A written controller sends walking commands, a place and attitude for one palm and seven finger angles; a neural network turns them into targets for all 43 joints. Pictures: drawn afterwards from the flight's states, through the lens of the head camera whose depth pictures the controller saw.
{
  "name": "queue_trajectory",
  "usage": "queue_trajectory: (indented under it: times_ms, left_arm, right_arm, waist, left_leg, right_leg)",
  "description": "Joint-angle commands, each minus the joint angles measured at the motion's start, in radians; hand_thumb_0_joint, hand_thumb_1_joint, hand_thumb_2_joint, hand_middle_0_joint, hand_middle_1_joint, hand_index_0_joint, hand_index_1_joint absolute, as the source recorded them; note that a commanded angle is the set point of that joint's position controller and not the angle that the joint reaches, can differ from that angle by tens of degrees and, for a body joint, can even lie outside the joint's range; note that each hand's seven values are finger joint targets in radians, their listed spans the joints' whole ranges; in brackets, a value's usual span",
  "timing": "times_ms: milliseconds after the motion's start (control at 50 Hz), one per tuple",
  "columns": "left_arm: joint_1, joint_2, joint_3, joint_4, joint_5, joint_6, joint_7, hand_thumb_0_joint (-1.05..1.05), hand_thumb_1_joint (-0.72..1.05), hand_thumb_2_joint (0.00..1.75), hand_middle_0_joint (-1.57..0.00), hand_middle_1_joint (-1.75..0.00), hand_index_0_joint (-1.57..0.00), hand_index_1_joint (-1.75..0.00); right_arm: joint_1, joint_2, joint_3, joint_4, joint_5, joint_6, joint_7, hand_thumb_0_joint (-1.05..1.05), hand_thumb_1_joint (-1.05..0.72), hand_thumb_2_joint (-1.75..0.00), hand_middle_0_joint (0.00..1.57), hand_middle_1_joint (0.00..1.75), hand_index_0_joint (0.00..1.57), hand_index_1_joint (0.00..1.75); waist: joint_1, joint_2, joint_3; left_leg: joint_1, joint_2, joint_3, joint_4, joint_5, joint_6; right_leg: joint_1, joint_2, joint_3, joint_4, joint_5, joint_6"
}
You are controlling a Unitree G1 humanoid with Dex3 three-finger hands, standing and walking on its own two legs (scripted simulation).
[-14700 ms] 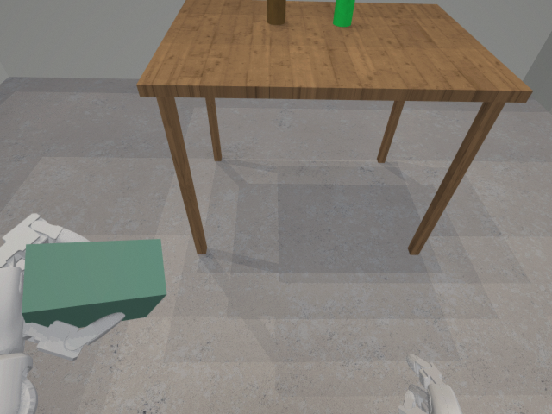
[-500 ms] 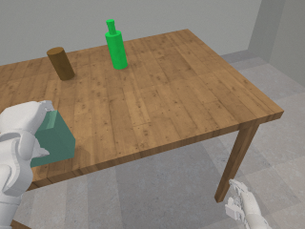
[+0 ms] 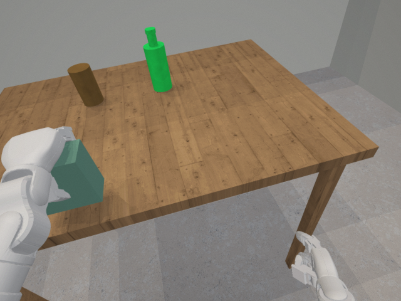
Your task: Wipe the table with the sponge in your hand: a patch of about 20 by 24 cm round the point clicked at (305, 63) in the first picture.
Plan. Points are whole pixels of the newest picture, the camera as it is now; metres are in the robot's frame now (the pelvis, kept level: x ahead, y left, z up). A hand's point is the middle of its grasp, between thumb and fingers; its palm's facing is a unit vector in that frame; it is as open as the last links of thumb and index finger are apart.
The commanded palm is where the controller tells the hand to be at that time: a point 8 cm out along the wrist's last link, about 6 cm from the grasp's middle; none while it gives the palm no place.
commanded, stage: move the sponge above the wiping area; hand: left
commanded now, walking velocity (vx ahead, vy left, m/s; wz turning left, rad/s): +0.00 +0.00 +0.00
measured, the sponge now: (67, 184) +0.26 +0.32 +0.12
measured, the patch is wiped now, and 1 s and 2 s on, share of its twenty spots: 0.00 0.00 0.00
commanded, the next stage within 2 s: lower the sponge onto the table in 0.92 s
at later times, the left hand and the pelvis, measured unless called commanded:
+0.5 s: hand (47, 172) +0.25 +0.32 +0.17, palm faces +0.07 -0.02 -1.00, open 10.3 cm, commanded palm +0.21 +0.31 +0.25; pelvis +0.00 +0.00 +0.00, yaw +0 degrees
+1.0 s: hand (43, 169) +0.25 +0.33 +0.18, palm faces +0.06 -0.01 -1.00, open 10.3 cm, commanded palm +0.22 +0.33 +0.25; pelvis +0.00 +0.00 +0.00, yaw +0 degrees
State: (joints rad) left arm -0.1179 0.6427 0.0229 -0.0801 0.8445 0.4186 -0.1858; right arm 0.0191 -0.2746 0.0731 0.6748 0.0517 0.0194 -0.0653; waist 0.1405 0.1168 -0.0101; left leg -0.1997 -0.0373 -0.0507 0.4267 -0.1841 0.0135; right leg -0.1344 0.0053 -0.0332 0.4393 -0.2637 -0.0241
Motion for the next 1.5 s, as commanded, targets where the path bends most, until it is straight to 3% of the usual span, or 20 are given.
queue_trajectory:
  times_ms: [0,120,180,320,380,440,480,500,540,580,700,760,880,1040,1100,1140,1200,1240,1380,1480]
  left_arm:
    - [-0.391,0.302,0.149,-0.203,0.046,-0.022,0.044,0.00,0.10,1.30,-1.20,-1.60,-1.20,-1.60]
    - [-0.335,0.322,0.190,-0.150,0.037,-0.022,0.055,0.00,0.10,1.30,-1.20,-1.60,-1.20,-1.60]
    - [-0.315,0.363,0.234,-0.200,0.037,-0.011,0.055,0.00,0.10,1.30,-1.20,-1.60,-1.20,-1.60]
    - [-0.198,0.322,0.214,-0.235,0.002,0.004,0.028,0.00,0.10,1.30,-1.20,-1.60,-1.20,-1.60]
    - [-0.181,0.361,0.249,-0.280,-0.001,-0.004,0.025,0.00,0.10,1.30,-1.20,-1.60,-1.20,-1.60]
    - [-0.243,0.329,0.208,-0.244,0.000,-0.025,0.029,0.00,0.10,1.30,-1.20,-1.60,-1.20,-1.60]
    - [-0.291,0.334,0.202,-0.301,0.005,-0.035,0.034,0.00,0.10,1.30,-1.20,-1.60,-1.20,-1.60]
    - [-0.316,0.352,0.214,-0.277,0.009,-0.043,0.044,0.00,0.10,1.30,-1.20,-1.60,-1.20,-1.60]
    - [-0.311,0.338,0.201,-0.196,0.011,-0.045,0.046,0.00,0.10,1.30,-1.20,-1.60,-1.20,-1.60]
    - [-0.348,0.375,0.225,-0.208,0.024,-0.040,0.048,0.00,0.10,1.30,-1.20,-1.60,-1.20,-1.60]
    - [-0.364,0.332,0.178,-0.199,0.023,-0.040,0.032,0.00,0.10,1.30,-1.20,-1.60,-1.20,-1.60]
    - [-0.278,0.352,0.213,-0.170,0.015,-0.032,0.019,0.00,0.10,1.30,-1.20,-1.60,-1.20,-1.60]
    - [-0.220,0.422,0.298,-0.213,-0.001,-0.028,0.020,0.00,0.10,1.30,-1.20,-1.60,-1.20,-1.60]
    - [-0.345,0.339,0.186,-0.145,0.005,-0.069,0.021,0.00,0.10,1.30,-1.20,-1.60,-1.20,-1.60]
    - [-0.415,0.364,0.190,-0.196,0.023,-0.084,0.029,0.00,0.10,1.30,-1.20,-1.60,-1.20,-1.60]
    - [-0.375,0.347,0.190,-0.158,0.024,-0.085,0.033,0.00,0.10,1.30,-1.20,-1.60,-1.20,-1.60]
    - [-0.350,0.384,0.241,-0.190,0.020,-0.076,0.051,0.00,0.10,1.30,-1.20,-1.60,-1.20,-1.60]
    - [-0.285,0.383,0.263,-0.137,0.009,-0.057,0.054,0.00,0.10,1.30,-1.20,-1.60,-1.20,-1.60]
    - [-0.254,0.351,0.224,-0.159,0.014,0.000,0.023,0.00,0.10,1.30,-1.20,-1.60,-1.20,-1.60]
    - [-0.265,0.315,0.181,-0.255,0.014,-0.034,0.002,0.00,0.10,1.30,-1.20,-1.60,-1.20,-1.60]
  right_arm:
    - [-0.214,-0.088,-0.032,-0.180,-0.002,-0.072,-0.013,0.00,-0.90,-0.90,0.20,0.30,0.20,0.30]
    - [-0.204,-0.090,-0.038,-0.167,-0.004,-0.065,-0.007,0.00,-0.90,-0.90,0.20,0.30,0.20,0.30]
    - [-0.239,-0.086,-0.034,-0.191,0.005,-0.064,-0.001,0.00,-0.90,-0.90,0.20,0.30,0.20,0.30]
    - [-0.218,-0.089,-0.041,-0.190,0.002,-0.050,0.008,0.00,-0.90,-0.90,0.20,0.30,0.20,0.30]
    - [-0.242,-0.087,-0.038,-0.211,0.007,-0.060,0.001,0.00,-0.90,-0.90,0.20,0.30,0.20,0.30]
    - [-0.206,-0.094,-0.041,-0.188,0.001,-0.055,-0.007,0.00,-0.90,-0.90,0.20,0.30,0.20,0.30]
    - [-0.246,-0.082,-0.035,-0.208,0.009,-0.072,-0.015,0.00,-0.90,-0.90,0.20,0.30,0.20,0.30]
    - [-0.203,-0.091,-0.040,-0.192,-0.003,-0.077,-0.019,0.00,-0.90,-0.90,0.20,0.30,0.20,0.30]
    - [-0.199,-0.096,-0.043,-0.172,-0.003,-0.067,-0.021,0.00,-0.90,-0.90,0.20,0.30,0.20,0.30]
    - [-0.236,-0.090,-0.035,-0.186,0.008,-0.076,-0.025,0.00,-0.90,-0.90,0.20,0.30,0.20,0.30]
    - [-0.218,-0.089,-0.037,-0.184,-0.001,-0.080,-0.014,0.00,-0.90,-0.90,0.20,0.30,0.20,0.30]
    - [-0.207,-0.094,-0.042,-0.178,-0.004,-0.061,-0.005,0.00,-0.90,-0.90,0.20,0.30,0.20,0.30]
    - [-0.234,-0.094,-0.036,-0.206,0.006,-0.058,0.000,0.00,-0.90,-0.90,0.20,0.30,0.20,0.30]
    - [-0.181,-0.100,-0.046,-0.174,0.003,-0.071,-0.025,0.00,-0.90,-0.90,0.20,0.30,0.20,0.30]
    - [-0.182,-0.096,-0.043,-0.182,0.000,-0.089,-0.032,0.00,-0.90,-0.90,0.20,0.30,0.20,0.30]
    - [-0.180,-0.097,-0.048,-0.170,-0.001,-0.081,-0.027,0.00,-0.90,-0.90,0.20,0.30,0.20,0.30]
    - [-0.190,-0.093,-0.042,-0.182,-0.006,-0.086,-0.018,0.00,-0.90,-0.90,0.20,0.30,0.20,0.30]
    - [-0.185,-0.099,-0.047,-0.169,-0.007,-0.070,-0.008,0.00,-0.90,-0.90,0.20,0.30,0.20,0.30]
    - [-0.228,-0.094,-0.037,-0.203,0.012,-0.058,0.005,0.00,-0.90,-0.90,0.20,0.30,0.20,0.30]
    - [-0.221,-0.085,-0.035,-0.218,0.011,-0.063,-0.002,0.00,-0.90,-0.90,0.20,0.30,0.20,0.30]
  waist:
    - [-0.016,0.002,-0.242]
    - [-0.007,-0.034,-0.212]
    - [0.010,0.004,-0.237]
    - [-0.001,-0.022,-0.215]
    - [0.004,-0.030,-0.218]
    - [-0.012,-0.042,-0.180]
    - [-0.009,0.011,-0.197]
    - [-0.007,-0.015,-0.231]
    - [-0.014,-0.043,-0.171]
    - [-0.007,-0.007,-0.188]
    - [-0.002,0.018,-0.252]
    - [0.001,-0.047,-0.222]
    - [0.013,-0.013,-0.210]
    - [-0.026,-0.018,-0.170]
    - [-0.022,0.011,-0.238]
    - [-0.017,-0.005,-0.203]
    - [0.006,0.013,-0.249]
    - [0.011,-0.038,-0.208]
    - [0.002,-0.027,-0.221]
    - [-0.015,-0.008,-0.220]
  left_leg:
    - [0.115,-0.009,0.020,-0.039,0.181,0.019]
    - [0.099,-0.004,0.020,-0.045,0.192,0.016]
    - [0.101,-0.005,0.020,-0.037,0.202,0.015]
    - [0.091,-0.004,0.026,-0.024,0.224,0.018]
    - [0.097,-0.003,0.021,-0.011,0.205,0.022]
    - [0.088,-0.006,0.023,-0.025,0.180,0.021]
    - [0.114,-0.006,0.019,-0.021,0.161,0.022]
    - [0.113,-0.010,0.020,-0.019,0.182,0.021]
    - [0.091,-0.009,0.018,-0.034,0.148,0.018]
    - [0.101,-0.008,0.016,-0.036,0.125,0.018]
    - [0.104,-0.013,0.020,-0.032,0.182,0.016]
    - [0.083,-0.008,0.025,-0.029,0.187,0.017]
    - [0.074,-0.004,0.024,-0.009,0.181,0.017]
    - [0.087,-0.009,0.014,-0.030,0.122,0.020]
    - [0.114,-0.012,0.012,-0.025,0.141,0.021]
    - [0.101,-0.008,0.008,-0.038,0.148,0.018]
    - [0.096,-0.007,0.006,-0.037,0.178,0.013]
    - [0.073,-0.002,0.011,-0.040,0.182,0.010]
    - [0.072,0.001,0.016,-0.023,0.188,0.013]
    - [0.105,0.006,0.007,-0.018,0.184,0.022]
  right_leg:
    - [0.017,0.013,0.009,-0.069,0.149,-0.039]
    - [0.028,0.016,0.009,-0.073,0.170,-0.037]
    - [0.051,0.020,0.035,-0.064,0.192,-0.046]
    - [0.036,0.012,0.010,-0.056,0.230,-0.029]
    - [0.033,0.017,0.036,-0.055,0.225,-0.034]
    - [0.003,0.013,0.007,-0.070,0.185,-0.025]
    - [-0.003,0.019,0.033,-0.073,0.156,-0.036]
    - [0.015,0.007,0.020,-0.067,0.168,-0.034]
    - [-0.004,0.012,0.015,-0.084,0.142,-0.029]
    - [0.000,0.019,0.041,-0.086,0.110,-0.039]
    - [0.041,0.004,0.023,-0.067,0.173,-0.042]
    - [0.043,0.007,0.015,-0.066,0.207,-0.031]
    - [0.039,0.010,0.047,-0.059,0.206,-0.038]
    - [-0.019,0.014,0.007,-0.090,0.117,-0.029]
    - [0.006,0.007,0.019,-0.080,0.121,-0.039]
    - [0.005,0.015,0.007,-0.083,0.131,-0.038]
    - [0.048,0.007,0.018,-0.065,0.157,-0.048]
    - [0.042,0.012,0.009,-0.071,0.177,-0.040]
    - [0.040,0.017,0.026,-0.057,0.202,-0.042]
    - [0.010,0.020,0.017,-0.061,0.185,-0.041]
